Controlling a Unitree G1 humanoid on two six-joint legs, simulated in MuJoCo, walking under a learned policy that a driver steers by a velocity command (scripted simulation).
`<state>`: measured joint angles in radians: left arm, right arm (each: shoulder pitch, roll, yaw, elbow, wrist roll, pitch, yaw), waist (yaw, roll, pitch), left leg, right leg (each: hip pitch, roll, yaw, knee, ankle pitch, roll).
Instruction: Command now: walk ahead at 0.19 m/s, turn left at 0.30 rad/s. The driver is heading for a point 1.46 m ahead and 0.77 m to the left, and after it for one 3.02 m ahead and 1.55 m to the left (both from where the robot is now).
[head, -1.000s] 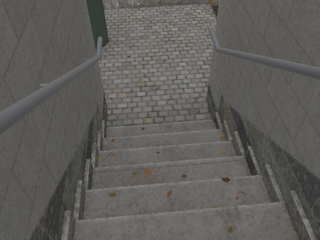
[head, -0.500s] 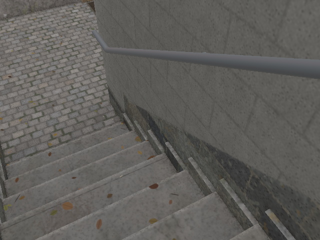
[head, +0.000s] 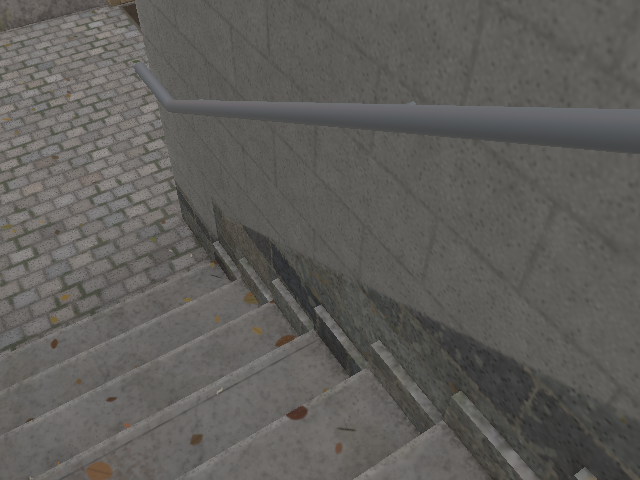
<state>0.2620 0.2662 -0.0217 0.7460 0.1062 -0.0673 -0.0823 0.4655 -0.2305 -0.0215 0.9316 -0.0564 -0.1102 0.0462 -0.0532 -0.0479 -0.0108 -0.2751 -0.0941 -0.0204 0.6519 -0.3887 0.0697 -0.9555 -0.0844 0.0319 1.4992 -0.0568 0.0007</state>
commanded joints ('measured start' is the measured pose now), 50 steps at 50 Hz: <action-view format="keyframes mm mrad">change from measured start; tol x32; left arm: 1 17 19 -8 -115 19 31 -2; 50 -116 79 41 -193 -21 64 64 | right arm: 1 -388 -235 -34 -193 34 -76 -10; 8 28 -49 -5 -213 47 -14 10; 21 -325 -122 -27 -406 -21 101 -45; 26 133 -325 -95 -284 -37 16 -42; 31 -316 -222 -20 -355 -7 12 36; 50 -180 -212 3 -299 35 37 -5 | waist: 1 180 110 22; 7 66 -205 -416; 23 74 -138 -63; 25 59 463 -190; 50 44 168 -108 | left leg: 1 -737 98 -167 -185 394 196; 5 -401 199 -360 117 901 174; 8 -586 -25 -166 898 -304 -59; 9 -731 17 -189 915 -226 -98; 18 -273 119 11 824 109 -133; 22 -191 84 113 175 -67 -156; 26 398 433 -517 -90 1211 283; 32 -163 263 -302 12 916 117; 50 -125 227 -554 -118 534 247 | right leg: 1 661 4 -108 -276 206 73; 5 841 115 -111 -543 -141 49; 8 1067 -413 559 -899 1090 -625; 10 809 -438 628 -978 394 -501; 15 215 -203 13 -991 102 -242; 22 560 -342 35 -858 -22 -70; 25 -60 30 -203 -156 -659 -27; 40 -40 67 39 162 -258 170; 50 399 120 -77 -499 -459 136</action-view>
